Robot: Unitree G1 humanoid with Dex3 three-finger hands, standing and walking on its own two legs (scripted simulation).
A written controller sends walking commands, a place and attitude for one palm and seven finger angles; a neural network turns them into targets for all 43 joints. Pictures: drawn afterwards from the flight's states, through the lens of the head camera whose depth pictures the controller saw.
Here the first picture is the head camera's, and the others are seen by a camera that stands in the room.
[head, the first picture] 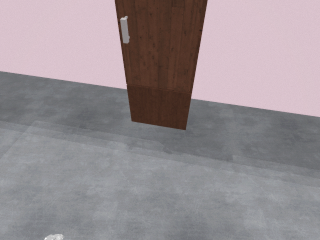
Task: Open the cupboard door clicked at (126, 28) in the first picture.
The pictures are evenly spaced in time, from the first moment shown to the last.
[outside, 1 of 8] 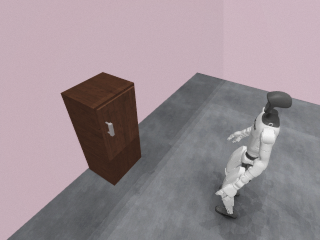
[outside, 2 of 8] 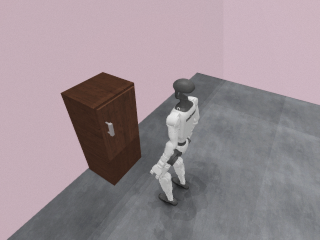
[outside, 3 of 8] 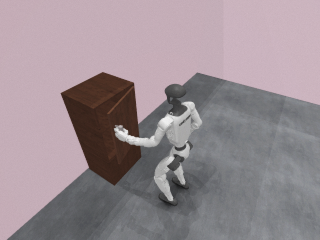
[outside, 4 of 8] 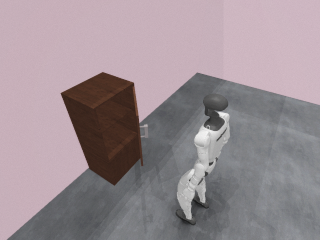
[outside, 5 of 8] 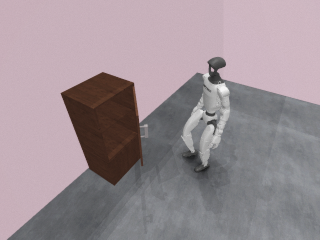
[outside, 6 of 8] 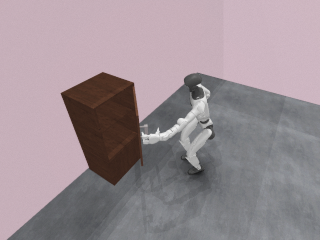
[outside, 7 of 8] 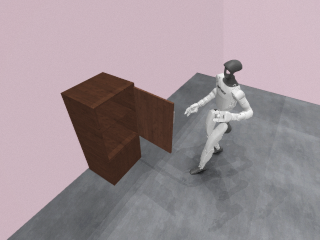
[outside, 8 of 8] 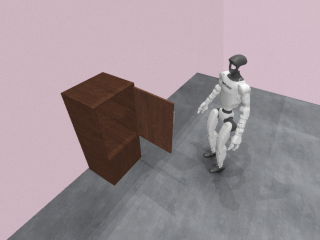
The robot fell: no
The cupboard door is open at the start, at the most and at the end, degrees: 0 86 86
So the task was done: yes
